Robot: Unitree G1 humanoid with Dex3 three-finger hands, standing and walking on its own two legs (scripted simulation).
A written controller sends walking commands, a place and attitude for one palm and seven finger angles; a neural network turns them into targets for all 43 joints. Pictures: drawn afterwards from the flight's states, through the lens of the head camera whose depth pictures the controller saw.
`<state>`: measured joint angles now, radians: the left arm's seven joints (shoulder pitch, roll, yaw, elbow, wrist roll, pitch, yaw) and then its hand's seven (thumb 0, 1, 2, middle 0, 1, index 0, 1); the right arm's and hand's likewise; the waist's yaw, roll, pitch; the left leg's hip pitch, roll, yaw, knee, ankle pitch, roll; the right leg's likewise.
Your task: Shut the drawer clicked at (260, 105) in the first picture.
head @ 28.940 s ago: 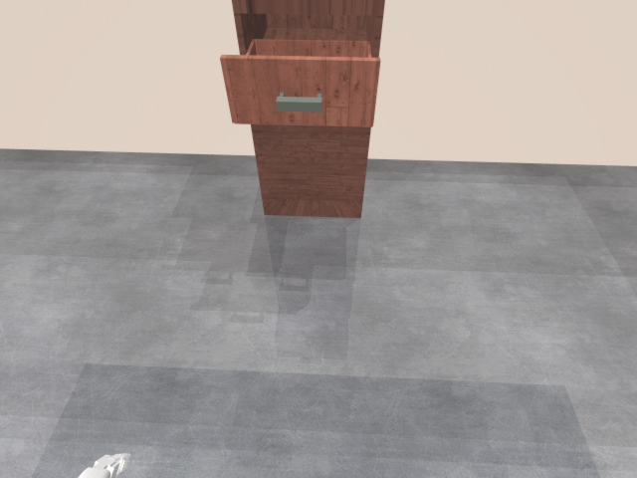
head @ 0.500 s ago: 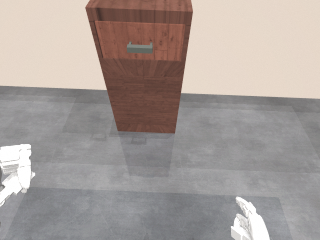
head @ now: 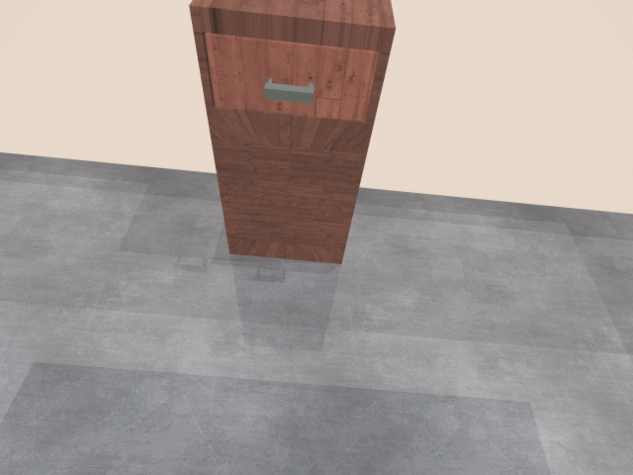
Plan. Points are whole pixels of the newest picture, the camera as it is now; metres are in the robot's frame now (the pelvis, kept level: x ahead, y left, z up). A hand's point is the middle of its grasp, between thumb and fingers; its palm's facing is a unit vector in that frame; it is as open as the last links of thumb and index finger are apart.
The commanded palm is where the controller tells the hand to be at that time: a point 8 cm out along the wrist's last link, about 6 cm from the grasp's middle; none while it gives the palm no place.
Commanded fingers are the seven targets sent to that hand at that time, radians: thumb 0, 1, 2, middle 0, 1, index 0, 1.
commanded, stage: let the arm hang, fingers relaxed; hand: left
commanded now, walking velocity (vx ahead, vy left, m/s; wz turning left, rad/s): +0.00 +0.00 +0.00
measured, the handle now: (290, 88) +0.92 +0.12 -0.02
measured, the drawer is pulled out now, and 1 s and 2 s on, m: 0.00 0.00 0.00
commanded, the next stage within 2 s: look to check the result in 0.72 s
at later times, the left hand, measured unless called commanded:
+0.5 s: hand out of the picture +0.02 +0.20 -0.17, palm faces -0.01 -0.97 -0.23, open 7.2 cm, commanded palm none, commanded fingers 0.00 0.90 0.90 -0.20 -0.30 -0.20 -0.30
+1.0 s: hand out of the picture +0.03 +0.18 -0.17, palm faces -0.01 -0.98 -0.21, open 7.4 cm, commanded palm none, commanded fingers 0.00 0.90 0.90 -0.20 -0.30 -0.20 -0.30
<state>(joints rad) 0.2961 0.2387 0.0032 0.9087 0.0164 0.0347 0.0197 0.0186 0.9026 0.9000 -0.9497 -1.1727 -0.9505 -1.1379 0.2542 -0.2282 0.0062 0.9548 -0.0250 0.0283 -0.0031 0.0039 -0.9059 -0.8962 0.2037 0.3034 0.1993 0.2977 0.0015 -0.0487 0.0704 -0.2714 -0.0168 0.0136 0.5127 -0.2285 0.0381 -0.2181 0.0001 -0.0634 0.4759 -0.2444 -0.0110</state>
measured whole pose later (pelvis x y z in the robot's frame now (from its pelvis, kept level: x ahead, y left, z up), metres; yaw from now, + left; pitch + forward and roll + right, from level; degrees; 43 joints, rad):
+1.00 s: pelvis +0.02 +0.00 +0.01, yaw -2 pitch -1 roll +0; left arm 0.25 0.16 0.00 1.15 0.01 -0.01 0.03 0.01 0.91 0.90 -0.20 -0.30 -0.20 -0.30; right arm 0.26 -0.16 -0.01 1.15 -0.02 0.00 -0.03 0.00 -0.91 -0.90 0.20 0.30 0.20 0.30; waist -0.01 0.02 0.06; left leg -0.17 -0.02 0.05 0.39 -0.20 0.04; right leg -0.15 -0.01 -0.03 0.39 -0.22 -0.01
